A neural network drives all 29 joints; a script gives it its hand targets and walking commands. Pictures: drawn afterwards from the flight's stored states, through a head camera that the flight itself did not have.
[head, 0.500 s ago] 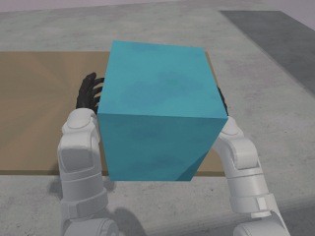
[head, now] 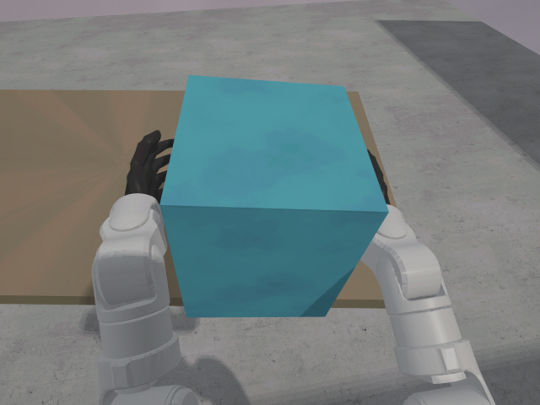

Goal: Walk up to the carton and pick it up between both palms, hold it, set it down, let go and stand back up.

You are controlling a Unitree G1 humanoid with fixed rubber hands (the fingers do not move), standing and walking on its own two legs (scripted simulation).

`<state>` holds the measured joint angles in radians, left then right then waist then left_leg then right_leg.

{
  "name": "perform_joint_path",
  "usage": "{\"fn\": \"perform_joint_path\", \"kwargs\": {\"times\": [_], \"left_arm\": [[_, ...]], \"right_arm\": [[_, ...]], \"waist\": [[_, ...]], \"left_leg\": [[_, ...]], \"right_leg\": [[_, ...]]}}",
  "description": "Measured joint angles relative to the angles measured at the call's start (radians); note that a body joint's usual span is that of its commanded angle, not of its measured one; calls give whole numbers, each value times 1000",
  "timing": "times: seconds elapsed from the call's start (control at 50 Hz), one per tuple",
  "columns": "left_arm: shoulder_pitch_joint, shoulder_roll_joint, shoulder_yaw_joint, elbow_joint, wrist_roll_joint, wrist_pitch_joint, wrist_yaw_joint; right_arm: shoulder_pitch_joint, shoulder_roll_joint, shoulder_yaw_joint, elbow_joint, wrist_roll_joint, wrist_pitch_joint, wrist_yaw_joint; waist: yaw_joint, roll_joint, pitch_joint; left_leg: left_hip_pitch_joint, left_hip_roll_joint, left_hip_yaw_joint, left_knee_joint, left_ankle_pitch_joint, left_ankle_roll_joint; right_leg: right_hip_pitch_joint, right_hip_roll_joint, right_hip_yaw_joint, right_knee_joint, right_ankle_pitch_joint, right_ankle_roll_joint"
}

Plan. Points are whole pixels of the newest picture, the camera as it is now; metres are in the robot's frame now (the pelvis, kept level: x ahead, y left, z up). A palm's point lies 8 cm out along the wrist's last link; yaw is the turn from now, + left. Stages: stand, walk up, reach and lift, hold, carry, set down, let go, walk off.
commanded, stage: hold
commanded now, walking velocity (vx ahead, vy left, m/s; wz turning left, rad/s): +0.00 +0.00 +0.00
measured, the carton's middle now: (262, 206) +0.35 +0.00 +0.14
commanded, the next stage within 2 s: none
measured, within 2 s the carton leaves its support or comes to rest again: neither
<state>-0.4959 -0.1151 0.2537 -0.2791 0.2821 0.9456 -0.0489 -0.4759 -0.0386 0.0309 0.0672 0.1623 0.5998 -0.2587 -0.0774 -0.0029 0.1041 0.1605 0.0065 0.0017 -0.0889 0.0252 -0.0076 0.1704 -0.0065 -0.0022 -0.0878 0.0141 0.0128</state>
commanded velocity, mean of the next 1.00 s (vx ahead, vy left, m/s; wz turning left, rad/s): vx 0.00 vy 0.00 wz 0.00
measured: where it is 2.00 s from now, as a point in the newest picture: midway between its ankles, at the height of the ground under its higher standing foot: outside the picture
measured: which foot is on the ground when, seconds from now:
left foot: down 0.00-1.00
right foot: down 0.00-1.00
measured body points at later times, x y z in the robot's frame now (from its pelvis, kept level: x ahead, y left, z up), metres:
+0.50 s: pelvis -0.01 -0.01 +0.00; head +0.00 -0.01 +0.45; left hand +0.36 +0.13 +0.19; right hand +0.36 -0.16 +0.14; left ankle +0.00 +0.12 -0.76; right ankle -0.01 -0.12 -0.76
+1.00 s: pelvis +0.00 +0.00 +0.00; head +0.00 +0.00 +0.45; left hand +0.35 +0.14 +0.18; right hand +0.35 -0.15 +0.14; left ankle +0.00 +0.12 -0.76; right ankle -0.01 -0.12 -0.76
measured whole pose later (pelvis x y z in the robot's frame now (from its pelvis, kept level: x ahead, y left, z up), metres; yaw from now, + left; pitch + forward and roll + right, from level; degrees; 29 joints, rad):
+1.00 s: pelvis +0.00 +0.00 +0.00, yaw +0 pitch -5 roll +0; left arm -0.50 -0.11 0.25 -0.27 0.29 0.95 -0.05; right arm -0.48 -0.04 0.02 0.07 0.16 0.59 -0.25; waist -0.08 0.00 0.10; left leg 0.15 0.00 0.00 -0.09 0.03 -0.01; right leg 0.16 -0.01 0.00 -0.09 0.02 0.01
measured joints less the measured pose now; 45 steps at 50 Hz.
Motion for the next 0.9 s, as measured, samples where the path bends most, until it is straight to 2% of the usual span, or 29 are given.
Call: {"fn": "perform_joint_path", "kwargs": {"times": [0.4,0.58,0.9], "left_arm": [[-43,-14,13,48,18,-9,7],[-38,-14,24,60,11,-25,3],[0,1,0,7,-1,-6,0]], "right_arm": [[-32,0,-28,42,-21,-6,25],[-34,1,-22,51,-22,-13,20],[-3,2,-2,9,-2,-9,0]], "waist": [[2,6,0],[7,7,-4],[2,-1,-4]], "left_leg": [[-14,8,9,0,10,-3],[-6,11,6,0,5,-4],[-2,0,1,0,2,1]], "right_leg": [[-18,8,9,0,14,-5],[-9,11,6,0,7,-7],[-3,0,1,0,2,0]]}}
